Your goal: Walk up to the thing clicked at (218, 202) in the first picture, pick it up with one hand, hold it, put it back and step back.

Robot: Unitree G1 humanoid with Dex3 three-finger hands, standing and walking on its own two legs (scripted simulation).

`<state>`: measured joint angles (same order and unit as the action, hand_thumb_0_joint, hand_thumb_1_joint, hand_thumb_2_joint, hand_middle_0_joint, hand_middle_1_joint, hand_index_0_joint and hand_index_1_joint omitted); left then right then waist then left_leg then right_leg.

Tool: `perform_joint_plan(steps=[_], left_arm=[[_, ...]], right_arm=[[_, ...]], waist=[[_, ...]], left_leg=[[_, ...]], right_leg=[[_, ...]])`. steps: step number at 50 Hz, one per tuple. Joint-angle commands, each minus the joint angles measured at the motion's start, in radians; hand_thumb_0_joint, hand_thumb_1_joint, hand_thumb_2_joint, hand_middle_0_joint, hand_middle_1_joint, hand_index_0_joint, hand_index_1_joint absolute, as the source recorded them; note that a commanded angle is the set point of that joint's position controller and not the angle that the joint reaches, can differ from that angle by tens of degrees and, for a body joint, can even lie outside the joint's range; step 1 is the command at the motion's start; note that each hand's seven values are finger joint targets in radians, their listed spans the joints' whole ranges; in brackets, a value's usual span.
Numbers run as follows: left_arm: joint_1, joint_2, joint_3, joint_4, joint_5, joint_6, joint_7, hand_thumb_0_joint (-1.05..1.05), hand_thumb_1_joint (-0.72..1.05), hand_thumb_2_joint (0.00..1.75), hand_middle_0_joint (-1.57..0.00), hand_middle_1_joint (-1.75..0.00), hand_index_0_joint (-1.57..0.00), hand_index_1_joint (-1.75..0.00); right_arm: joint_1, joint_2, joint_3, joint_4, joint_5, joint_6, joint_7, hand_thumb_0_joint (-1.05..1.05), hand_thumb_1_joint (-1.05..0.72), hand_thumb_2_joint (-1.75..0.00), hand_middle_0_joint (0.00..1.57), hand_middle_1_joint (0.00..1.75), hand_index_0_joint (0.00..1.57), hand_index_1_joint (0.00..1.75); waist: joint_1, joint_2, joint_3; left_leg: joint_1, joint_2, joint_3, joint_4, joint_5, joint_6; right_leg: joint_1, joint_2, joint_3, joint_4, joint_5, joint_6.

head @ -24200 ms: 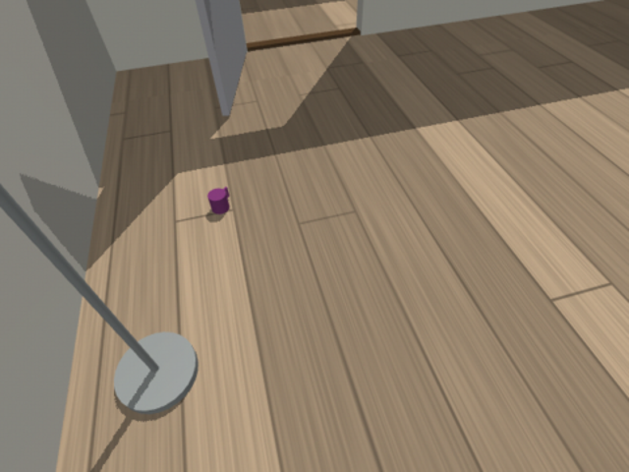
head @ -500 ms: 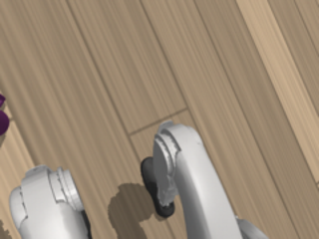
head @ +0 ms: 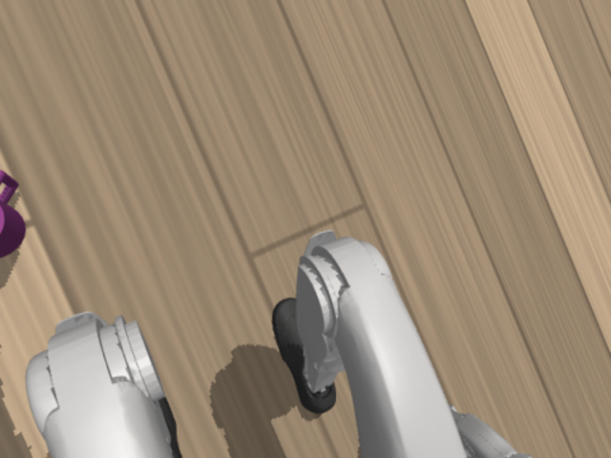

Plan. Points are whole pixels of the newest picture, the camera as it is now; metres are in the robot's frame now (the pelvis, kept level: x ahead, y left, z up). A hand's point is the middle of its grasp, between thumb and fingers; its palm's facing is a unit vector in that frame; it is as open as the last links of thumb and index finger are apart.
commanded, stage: open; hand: left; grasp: from above
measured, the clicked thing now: out of the picture +0.46 +0.29 -0.27
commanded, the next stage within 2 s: withdraw in 0.20 s
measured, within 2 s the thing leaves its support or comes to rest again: neither
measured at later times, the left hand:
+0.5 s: hand out of the picture +0.45 +0.31 -0.22, palm faces -0.42 -0.11 -0.90, open 14.0 cm
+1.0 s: hand out of the picture +0.43 +0.32 -0.06, palm faces -0.50 -0.08 -0.86, open 13.9 cm
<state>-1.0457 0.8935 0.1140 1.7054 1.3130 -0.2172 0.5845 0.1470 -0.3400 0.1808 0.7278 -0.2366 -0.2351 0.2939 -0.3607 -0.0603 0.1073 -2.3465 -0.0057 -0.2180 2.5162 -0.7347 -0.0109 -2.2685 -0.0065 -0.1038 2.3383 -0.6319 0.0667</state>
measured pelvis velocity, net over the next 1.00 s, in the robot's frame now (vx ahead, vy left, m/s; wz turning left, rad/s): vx -0.01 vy -0.01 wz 0.11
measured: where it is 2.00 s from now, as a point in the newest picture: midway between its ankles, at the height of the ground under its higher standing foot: (241, 416)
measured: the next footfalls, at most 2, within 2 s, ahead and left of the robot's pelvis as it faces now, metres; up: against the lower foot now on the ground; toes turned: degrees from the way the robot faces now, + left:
none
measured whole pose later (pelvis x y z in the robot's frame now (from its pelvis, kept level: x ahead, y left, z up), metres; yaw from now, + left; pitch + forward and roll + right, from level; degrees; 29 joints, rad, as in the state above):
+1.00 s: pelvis -0.01 -0.01 +0.08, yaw +7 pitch +35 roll -7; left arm -0.98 0.68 -0.04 1.31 1.17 -0.17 0.17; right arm 0.13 -0.31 0.04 0.66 -0.09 -0.02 0.13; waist -0.21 0.02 -0.10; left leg -2.16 -0.01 -0.11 2.23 -0.67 0.00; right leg -2.12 -0.04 -0.03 2.13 -0.62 0.04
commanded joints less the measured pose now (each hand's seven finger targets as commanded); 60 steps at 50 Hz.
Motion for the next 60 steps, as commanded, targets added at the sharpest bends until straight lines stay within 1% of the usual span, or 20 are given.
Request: perform_joint_plan(steps=[1, 5, 9, 11, 15, 17, 18, 21, 23, 24, 26, 28, 30, 32, 37, 41, 43, 46, 53, 60], left_arm=[[-0.315, 0.231, 0.018, -0.15, -0.016, -0.007, 0.058, 0.0, -0.45, 1.09, -0.09, -1.16, -0.1, -1.15], [-0.304, 0.229, 0.024, -0.128, -0.014, -0.003, 0.06, 0.0, -0.46, 1.09, -0.09, -1.15, -0.1, -1.14], [-0.326, 0.215, 0.008, -0.123, -0.01, -0.002, 0.049, 0.0, -0.44, 1.07, -0.09, -1.17, -0.1, -1.15], [-0.323, 0.251, 0.034, -0.146, -0.011, -0.004, 0.052, 0.0, -0.43, 1.1, -0.09, -1.17, -0.11, -1.16], [-0.303, 0.21, 0.009, -0.132, -0.01, -0.001, 0.047, 0.0, -0.44, 1.13, -0.1, -1.18, -0.11, -1.17], [-0.312, 0.219, 0.009, -0.126, -0.014, -0.001, 0.044, 0.0, -0.54, 1.0, -0.06, -1.04, -0.07, -1.03], [-0.31, 0.255, 0.03, -0.17, -0.016, -0.002, 0.051, 0.0, -0.54, 1.0, -0.06, -1.04, -0.07, -1.03], [-0.31, 0.264, 0.046, -0.21, -0.019, 0.011, 0.053, 0.0, -0.55, 1.0, -0.06, -1.04, -0.07, -1.03], [-0.253, 0.27, 0.076, -0.269, -0.031, 0.027, 0.052, 0.0, -0.55, 1.01, -0.06, -1.03, -0.07, -1.03], [-0.223, 0.261, 0.079, -0.34, -0.044, 0.038, 0.048, 0.0, -0.55, 1.01, -0.07, -1.03, -0.07, -1.03], [-0.253, 0.246, 0.078, -0.421, -0.059, 0.056, 0.022, 0.0, -0.55, 1.01, -0.07, -1.02, -0.07, -1.02], [-0.168, 0.207, 0.072, -0.51, -0.091, 0.086, -0.008, 0.0, -0.56, 1.02, -0.07, -1.02, -0.06, -1.02], [-0.156, 0.187, 0.06, -0.612, -0.115, 0.111, -0.049, 0.0, -0.55, 1.01, -0.07, -1.0, -0.07, -1.01], [-0.126, 0.136, 0.034, -0.619, -0.127, 0.14, -0.108, 0.0, -0.55, 1.02, -0.08, -0.99, -0.07, -1.01], [-0.154, -0.074, -0.098, -0.621, -0.178, 0.151, -0.287, 0.0, -0.54, 1.02, -0.09, -1.0, -0.08, -1.02], [-0.176, -0.103, -0.146, -0.606, -0.197, 0.112, -0.398, 0.0, -0.53, 1.02, -0.1, -1.01, -0.09, -1.03], [-0.158, -0.067, -0.129, -0.559, -0.19, 0.088, -0.415, 0.0, -0.52, 1.02, -0.1, -1.02, -0.09, -1.03], [-0.214, -0.016, -0.111, -0.533, -0.159, 0.048, -0.396, 0.0, -0.49, 1.0, -0.13, -0.98, -0.12, -0.99], [-0.279, -0.007, -0.122, -0.341, -0.078, 0.003, -0.297, 0.0, -0.52, 1.02, -0.09, -1.02, -0.09, -1.02], [-0.366, 0.169, -0.029, -0.283, -0.01, -0.028, -0.176, 0.0, -0.53, 1.01, -0.09, -1.02, -0.09, -1.02]], right_arm=[[0.234, -0.305, -0.085, 0.027, 0.011, 0.012, -0.014, 0.0, -0.9, -0.9, 0.2, 0.3, 0.2, 0.3], [0.227, -0.309, -0.089, 0.018, 0.014, 0.01, -0.02, 0.0, -0.89, -0.9, 0.2, 0.3, 0.2, 0.3], [0.222, -0.308, -0.088, 0.02, 0.009, 0.005, -0.017, 0.0, -0.9, -0.9, 0.2, 0.3, 0.2, 0.3], [0.21, -0.317, -0.091, 0.001, 0.011, 0.002, -0.022, 0.0, -0.89, -0.9, 0.2, 0.3, 0.2, 0.3], [0.224, -0.306, -0.091, 0.018, 0.012, 0.004, -0.022, 0.0, -0.89, -0.9, 0.2, 0.3, 0.2, 0.3], [0.218, -0.309, -0.089, 0.01, 0.014, 0.003, -0.021, 0.0, -0.91, -0.9, 0.2, 0.3, 0.2, 0.3], [0.226, -0.311, -0.091, 0.011, 0.018, 0.007, -0.024, 0.0, -0.91, -0.9, 0.2, 0.3, 0.2, 0.3], [0.232, -0.302, -0.098, 0.014, 0.019, 0.006, -0.022, 0.0, -0.91, -0.9, 0.2, 0.3, 0.2, 0.3], [0.234, -0.298, -0.119, 0.005, 0.027, 0.014, -0.021, 0.0, -0.91, -0.9, 0.2, 0.3, 0.2, 0.3], [0.217, -0.288, -0.129, -0.001, 0.036, 0.024, -0.021, 0.0, -0.91, -0.9, 0.2, 0.3, 0.2, 0.3], [0.219, -0.289, -0.162, 0.003, 0.049, 0.035, -0.022, 0.0, -0.91, -0.9, 0.2, 0.3, 0.2, 0.3], [0.2, -0.271, -0.193, -0.009, 0.078, 0.054, -0.026, 0.0, -0.91, -0.91, 0.2, 0.3, 0.2, 0.3], [0.2, -0.26, -0.219, -0.012, 0.105, 0.084, -0.033, 0.0, -0.91, -0.91, 0.2, 0.3, 0.2, 0.3], [0.22, -0.246, -0.245, -0.001, 0.125, 0.119, -0.045, 0.0, -0.91, -0.91, 0.2, 0.3, 0.2, 0.3], [0.258, -0.209, -0.26, -0.005, 0.15, 0.181, -0.084, 0.0, -0.91, -0.91, 0.2, 0.3, 0.2, 0.3], [0.241, -0.192, -0.253, -0.04, 0.161, 0.209, -0.129, 0.0, -0.91, -0.91, 0.2, 0.3, 0.2, 0.3], [0.236, -0.195, -0.241, -0.05, 0.16, 0.217, -0.153, 0.0, -0.91, -0.9, 0.2, 0.3, 0.2, 0.3], [0.219, -0.191, -0.222, -0.057, 0.155, 0.222, -0.177, 0.0, -0.91, -0.9, 0.2, 0.3, 0.2, 0.3], [0.21, -0.186, -0.179, -0.057, 0.135, 0.215, -0.189, 0.0, -0.9, -0.9, 0.2, 0.3, 0.2, 0.3], [0.224, -0.212, -0.157, -0.061, 0.101, 0.18, -0.187, 0.0, -0.91, -0.9, 0.2, 0.3, 0.2, 0.3]], waist=[[-0.049, 0.451, -0.706], [-0.045, 0.46, -0.669], [-0.062, 0.467, -0.655], [-0.053, 0.427, -0.673], [-0.049, 0.466, -0.672], [-0.055, 0.439, -0.67], [-0.032, 0.463, -0.7], [-0.02, 0.481, -0.746], [0.013, 0.523, -0.795], [0.046, 0.558, -0.864], [0.049, 0.582, -0.874], [0.101, 0.602, -0.96], [0.127, 0.599, -1.016], [0.133, 0.527, -0.98], [0.087, 0.37, -0.857], [0.074, 0.228, -0.762], [0.081, 0.144, -0.704], [0.097, 0.194, -0.717], [0.072, 0.263, -0.705], [0.062, 0.337, -0.783]], left_leg=[[0.495, 0.008, 0.123, -0.266, 0.26, 0.027], [0.503, 0.006, 0.112, -0.287, 0.23, 0.021], [0.502, 0.008, 0.118, -0.274, 0.216, 0.023], [0.485, 0.007, 0.118, -0.267, 0.21, 0.027], [0.511, 0.008, 0.115, -0.282, 0.226, 0.02], [0.492, 0.008, 0.116, -0.268, 0.217, 0.024], [0.498, 0.006, 0.121, -0.283, 0.236, 0.024], [0.525, 0.007, 0.131, -0.268, 0.261, 0.023], [0.559, 0.002, 0.141, -0.291, 0.29, 0.017], [0.592, 0.005, 0.143, -0.314, 0.309, 0.012], [0.619, 0.002, 0.149, -0.317, 0.312, 0.007], [0.664, 0.001, 0.163, -0.348, 0.319, 0.006], [0.664, -0.001, 0.177, -0.383, 0.311, 0.012], [0.652, -0.006, 0.182, -0.423, 0.282, 0.019], [0.616, -0.011, 0.154, -0.491, 0.217, 0.031], [0.534, -0.02, 0.174, -0.497, 0.181, 0.043], [0.506, -0.024, 0.182, -0.491, 0.18, 0.046], [0.535, -0.026, 0.187, -0.503, 0.179, 0.039], [0.518, -0.028, 0.189, -0.502, 0.131, 0.04], [0.52, -0.031, 0.191, -0.439, 0.134, 0.038]], right_leg=[[0.397, 0.051, -0.123, -0.188, 0.257, -0.086], [0.346, 0.046, -0.131, -0.185, 0.219, -0.089], [0.341, 0.047, -0.128, -0.18, 0.216, -0.089], [0.351, 0.046, -0.129, -0.188, 0.214, -0.086], [0.34, 0.049, -0.131, -0.181, 0.218, -0.088], [0.346, 0.049, -0.127, -0.178, 0.218, -0.089], [0.371, 0.049, -0.126, -0.186, 0.227, -0.089], [0.387, 0.05, -0.117, -0.18, 0.251, -0.09], [0.404, 0.041, -0.111, -0.184, 0.27, -0.093], [0.421, 0.043, -0.106, -0.178, 0.281, -0.1], [0.362, 0.034, -0.097, -0.174, 0.282, -0.106], [0.386, 0.033, -0.076, -0.187, 0.291, -0.111], [0.405, 0.03, -0.057, -0.21, 0.286, -0.113], [0.401, 0.026, -0.041, -0.256, 0.262, -0.113], [0.382, 0.019, -0.032, -0.342, 0.194, -0.111], [0.449, 0.02, -0.013, -0.407, 0.152, -0.107], [0.462, 0.016, -0.01, -0.433, 0.131, -0.106], [0.448, 0.01, -0.005, -0.429, 0.122, -0.109], [0.392, 0.011, -0.01, -0.389, 0.085, -0.106], [0.37, 0.009, -0.025, -0.327, 0.081, -0.099]])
